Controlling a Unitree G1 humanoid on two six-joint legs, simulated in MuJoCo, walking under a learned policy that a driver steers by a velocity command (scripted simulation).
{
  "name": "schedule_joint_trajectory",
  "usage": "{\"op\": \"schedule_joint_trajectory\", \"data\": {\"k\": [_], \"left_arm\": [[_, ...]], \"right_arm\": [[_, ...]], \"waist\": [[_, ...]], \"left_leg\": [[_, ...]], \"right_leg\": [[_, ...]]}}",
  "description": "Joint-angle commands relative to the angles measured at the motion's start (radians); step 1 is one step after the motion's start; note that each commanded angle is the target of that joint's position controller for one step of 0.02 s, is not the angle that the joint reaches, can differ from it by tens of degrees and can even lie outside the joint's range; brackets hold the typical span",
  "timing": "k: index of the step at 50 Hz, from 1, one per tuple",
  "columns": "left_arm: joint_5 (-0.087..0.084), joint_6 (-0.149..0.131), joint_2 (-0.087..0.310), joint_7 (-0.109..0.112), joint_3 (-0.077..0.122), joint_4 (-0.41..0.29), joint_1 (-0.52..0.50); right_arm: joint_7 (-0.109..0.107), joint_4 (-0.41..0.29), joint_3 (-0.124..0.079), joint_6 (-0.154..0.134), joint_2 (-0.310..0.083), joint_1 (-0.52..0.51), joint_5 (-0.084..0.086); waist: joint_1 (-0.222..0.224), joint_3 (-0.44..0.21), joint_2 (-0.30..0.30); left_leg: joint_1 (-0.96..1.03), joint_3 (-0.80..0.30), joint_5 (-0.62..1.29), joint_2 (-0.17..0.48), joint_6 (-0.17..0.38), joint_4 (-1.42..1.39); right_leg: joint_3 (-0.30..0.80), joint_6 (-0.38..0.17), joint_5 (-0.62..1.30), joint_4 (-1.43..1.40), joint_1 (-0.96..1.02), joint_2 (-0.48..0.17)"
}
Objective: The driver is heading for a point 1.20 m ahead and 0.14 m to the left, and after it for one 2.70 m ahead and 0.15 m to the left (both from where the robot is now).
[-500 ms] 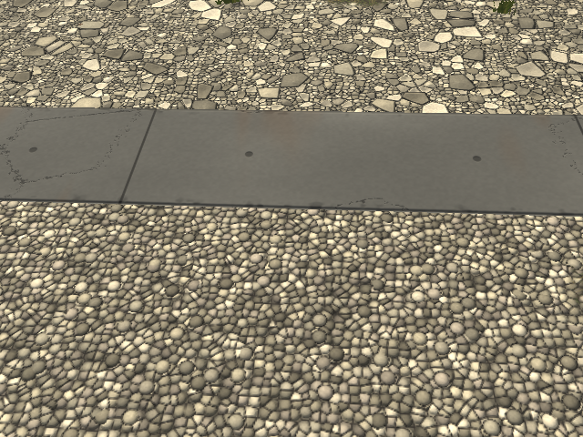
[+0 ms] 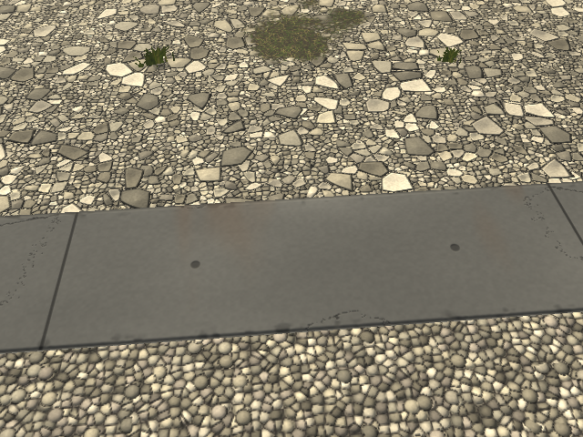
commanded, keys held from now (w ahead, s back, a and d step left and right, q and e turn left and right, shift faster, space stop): w+shift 0.86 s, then w+q+shift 0.14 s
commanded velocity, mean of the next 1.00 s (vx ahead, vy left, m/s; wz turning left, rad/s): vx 1.00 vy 0.00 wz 0.04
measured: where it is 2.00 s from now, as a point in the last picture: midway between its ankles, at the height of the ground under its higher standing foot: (240, 168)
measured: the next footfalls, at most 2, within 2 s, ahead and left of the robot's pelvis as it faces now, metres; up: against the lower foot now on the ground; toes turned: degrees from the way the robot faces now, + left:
right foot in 0.22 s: +0.44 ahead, -0.14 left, +0.00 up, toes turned -2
left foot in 0.74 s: +0.93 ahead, +0.08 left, +0.00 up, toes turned +2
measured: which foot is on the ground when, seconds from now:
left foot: down 0.00-0.20, up 0.22-0.72, down 0.74-1.00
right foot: up 0.00-0.20, down 0.22-0.74, up 0.76-1.00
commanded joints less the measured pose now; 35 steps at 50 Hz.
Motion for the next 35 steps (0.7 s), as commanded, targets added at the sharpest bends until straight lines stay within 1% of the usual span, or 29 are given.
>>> {"op": "schedule_joint_trajectory", "data": {"k": [1, 2, 3, 5, 6, 7, 8, 9, 10, 11, 12, 13, 14, 15, 16, 17, 18, 19, 20, 22, 24, 26, 27, 28, 30, 32, 33, 34, 35], "left_arm": [[-0.003, -0.018, 0.033, -0.014, 0.003, -0.061, -0.089], [-0.014, -0.023, 0.018, -0.023, -0.006, -0.081, -0.124], [-0.017, -0.027, 0.033, -0.033, -0.003, -0.093, -0.167], [-0.023, -0.035, 0.037, -0.054, 0.0, -0.121, -0.239], [-0.024, -0.038, 0.045, -0.064, 0.002, -0.132, -0.244], [-0.025, -0.039, 0.064, -0.069, 0.011, -0.138, -0.223], [-0.029, -0.036, 0.092, -0.066, 0.023, -0.134, -0.165], [-0.039, -0.028, 0.137, -0.059, 0.044, -0.116, -0.047], [-0.045, -0.018, 0.187, -0.047, 0.068, -0.064, 0.17], [-0.031, -0.003, 0.252, -0.03, 0.086, 0.001, 0.412], [-0.003, -0.012, 0.334, -0.043, 0.107, 0.041, 0.49], [0.006, -0.018, 0.202, -0.039, 0.083, 0.063, 0.516], [0.006, -0.022, 0.143, -0.035, 0.067, 0.068, 0.431], [0.016, -0.027, 0.113, -0.042, 0.055, 0.056, 0.342], [0.028, -0.035, 0.092, -0.05, 0.049, 0.056, 0.275], [0.039, -0.04, 0.053, -0.054, 0.037, 0.058, 0.23], [0.032, -0.04, 0.027, -0.061, 0.029, 0.067, 0.22], [0.017, -0.037, 0.038, -0.058, 0.03, 0.075, 0.206], [0.005, -0.038, 0.06, -0.054, 0.033, 0.084, 0.203], [0.005, -0.043, 0.083, -0.042, 0.035, 0.097, 0.239], [0.005, -0.042, 0.093, -0.027, 0.035, 0.108, 0.289], [0.002, -0.042, 0.088, -0.014, 0.027, 0.121, 0.353], [-0.003, -0.044, 0.113, -0.009, 0.03, 0.127, 0.377], [-0.01, -0.043, 0.115, -0.005, 0.029, 0.134, 0.4], [-0.012, -0.03, 0.124, 0.001, 0.03, 0.156, 0.45], [-0.011, -0.011, 0.144, 0.005, 0.034, 0.161, 0.451], [-0.002, -0.001, 0.165, 0.007, 0.039, 0.16, 0.443], [0.014, 0.009, 0.183, 0.008, 0.044, 0.161, 0.436], [0.037, 0.025, 0.197, 0.009, 0.049, 0.165, 0.424]], "right_arm": [[-0.023, -0.085, -0.009, -0.027, -0.124, -0.052, 0.01], [-0.028, -0.081, -0.016, -0.026, -0.163, -0.04, 0.015], [-0.033, -0.076, -0.014, -0.02, -0.16, -0.021, 0.021], [-0.039, -0.066, -0.015, 0.0, -0.165, 0.022, 0.018], [-0.04, -0.067, -0.019, 0.01, -0.18, 0.023, 0.017], [-0.04, -0.072, -0.022, 0.019, -0.195, 0.016, 0.007], [-0.039, -0.072, -0.029, 0.028, -0.218, 0.01, -0.009], [-0.037, -0.072, -0.033, 0.041, -0.233, -0.005, -0.031], [-0.037, -0.078, -0.033, 0.055, -0.234, -0.042, -0.044], [-0.038, -0.117, -0.014, 0.052, -0.185, -0.07, -0.049], [-0.005, -0.122, 0.043, 0.014, 0.047, 0.137, -0.018], [-0.007, -0.116, 0.016, -0.023, -0.089, 0.04, 0.045], [-0.011, -0.177, -0.004, -0.038, -0.162, -0.133, 0.077], [-0.018, -0.218, 0.005, -0.046, -0.146, -0.243, 0.06], [-0.018, -0.231, 0.004, -0.045, -0.119, -0.265, 0.043], [-0.014, -0.228, 0.002, -0.028, -0.107, -0.233, 0.034], [-0.01, -0.224, 0.002, -0.011, -0.085, -0.217, 0.028], [-0.013, -0.222, 0.004, 0.005, -0.065, -0.194, 0.026], [-0.015, -0.229, 0.008, 0.018, -0.064, -0.205, 0.026], [-0.024, -0.258, 0.008, 0.028, -0.083, -0.296, 0.011], [-0.025, -0.292, 0.004, 0.019, -0.102, -0.407, -0.002], [-0.014, -0.316, 0.006, 0.008, -0.088, -0.497, 0.0], [-0.005, -0.332, 0.015, 0.0, -0.071, -0.537, 0.007], [0.005, -0.345, 0.016, -0.007, -0.076, -0.579, 0.013], [0.022, -0.374, 0.011, -0.015, -0.087, -0.652, 0.024], [0.039, -0.396, 0.003, -0.018, -0.102, -0.665, 0.029], [0.042, -0.4, -0.007, -0.019, -0.123, -0.638, 0.03], [0.039, -0.397, -0.021, -0.014, -0.154, -0.585, 0.035], [0.031, -0.38, -0.04, -0.006, -0.192, -0.469, 0.045]], "waist": [[0.028, 0.158, 0.017], [0.023, 0.185, 0.061], [0.009, 0.21, 0.04], [-0.008, 0.23, 0.036], [0.001, 0.229, 0.051], [0.026, 0.197, 0.076], [0.066, 0.136, 0.125], [0.14, 0.047, 0.173], [0.255, -0.07, 0.206], [0.336, -0.234, 0.131], [0.179, -0.439, -0.304], [0.24, -0.43, -0.254], [0.229, -0.216, -0.195], [0.197, -0.122, -0.007], [0.137, -0.056, 0.048], [0.078, -0.037, 0.041], [0.054, -0.008, 0.027], [0.023, 0.018, 0.01], [0.01, 0.067, -0.011], [0.03, 0.139, 0.012], [0.068, 0.172, 0.023], [0.105, 0.162, 0.038], [0.119, 0.18, 0.012], [0.133, 0.199, 0.028], [0.15, 0.218, 0.028], [0.131, 0.211, 0.0], [0.104, 0.172, -0.027], [0.063, 0.114, -0.068], [-0.01, 0.032, -0.117]], "left_leg": [[-0.199, -0.119, 0.154, 0.214, 0.139, -0.251], [-0.189, -0.13, 0.147, 0.252, 0.141, -0.271], [-0.132, -0.11, 0.166, 0.257, 0.135, -0.28], [0.017, -0.087, 0.225, 0.28, 0.121, -0.262], [0.087, -0.082, 0.317, 0.302, 0.115, -0.234], [0.156, -0.072, 0.531, 0.314, 0.105, -0.173], [0.21, -0.074, 0.79, 0.331, 0.096, -0.081], [0.264, -0.064, 1.04, 0.33, 0.088, 0.072], [0.193, -0.034, 1.17, 0.308, 0.068, 0.329], [-0.118, -0.041, 0.924, 0.268, 0.053, 0.698], [-0.563, -0.148, -0.044, 0.034, 0.0, 1.115], [-0.669, -0.259, -0.158, 0.038, 0.045, 1.205], [-0.763, -0.223, -0.117, 0.099, 0.074, 1.216], [-0.723, -0.21, -0.06, 0.141, 0.084, 1.16], [-0.683, -0.203, -0.008, 0.174, 0.08, 1.098], [-0.618, -0.213, 0.025, 0.214, 0.077, 1.059], [-0.588, -0.203, 0.034, 0.232, 0.072, 1.025], [-0.601, -0.188, 0.03, 0.243, 0.057, 1.0], [-0.624, -0.182, 0.034, 0.264, 0.038, 0.958], [-0.724, -0.16, 0.146, 0.279, 0.002, 0.867], [-0.762, -0.123, 0.297, 0.267, -0.022, 0.695], [-0.707, -0.064, 0.466, 0.228, -0.025, 0.542], [-0.655, -0.055, 0.529, 0.22, -0.023, 0.452], [-0.624, -0.044, 0.564, 0.203, -0.022, 0.376], [-0.624, -0.035, 0.561, 0.172, -0.013, 0.262], [-0.639, -0.028, 0.487, 0.141, 0.006, 0.191], [-0.6, -0.009, 0.423, 0.107, 0.018, 0.193], [-0.545, 0.013, 0.341, 0.069, 0.034, 0.221], [-0.443, 0.027, 0.254, 0.037, 0.06, 0.261]], "right_leg": [[-0.057, 0.016, 0.217, -0.227, 0.113, 0.028], [-0.041, 0.014, 0.249, -0.318, 0.152, 0.026], [-0.048, 0.014, 0.254, -0.386, 0.15, 0.039], [-0.069, 0.005, 0.21, -0.5, 0.132, 0.075], [-0.072, -0.005, 0.165, -0.534, 0.133, 0.09], [-0.095, -0.02, 0.101, -0.543, 0.166, 0.124], [-0.112, -0.038, 0.029, -0.518, 0.242, 0.16], [-0.13, -0.064, -0.056, -0.479, 0.349, 0.198], [-0.146, -0.095, -0.093, -0.466, 0.601, 0.223], [0.059, -0.132, -0.223, -0.381, 1.014, 0.063], [0.681, -0.331, -0.767, -0.573, 1.408, -0.19], [0.884, -0.274, -0.88, -0.792, 1.405, -0.179], [0.696, -0.21, -0.728, -0.791, 1.265, -0.156], [0.556, -0.18, -0.536, -0.802, 1.07, -0.117], [0.452, -0.184, -0.429, -0.812, 0.902, -0.085], [0.376, -0.176, -0.4, -0.829, 0.791, -0.044], [0.309, -0.171, -0.342, -0.837, 0.719, -0.018], [0.286, -0.182, -0.378, -0.878, 0.672, -0.013], [0.267, -0.189, -0.381, -0.915, 0.609, -0.023], [0.203, -0.19, -0.294, -0.951, 0.59, -0.011], [0.121, -0.169, -0.181, -0.967, 0.597, 0.019], [0.04, -0.143, -0.094, -0.983, 0.622, 0.056], [0.029, -0.142, -0.088, -1.0, 0.612, 0.04], [0.01, -0.136, -0.079, -1.019, 0.637, 0.037], [-0.007, -0.125, -0.041, -1.021, 0.758, 0.01], [-0.022, -0.111, 0.128, -0.964, 0.912, -0.03], [-0.023, -0.103, 0.334, -0.905, 0.981, -0.048], [-0.026, -0.092, 0.577, -0.817, 1.05, -0.059], [-0.03, -0.086, 0.814, -0.662, 1.099, -0.069]]}}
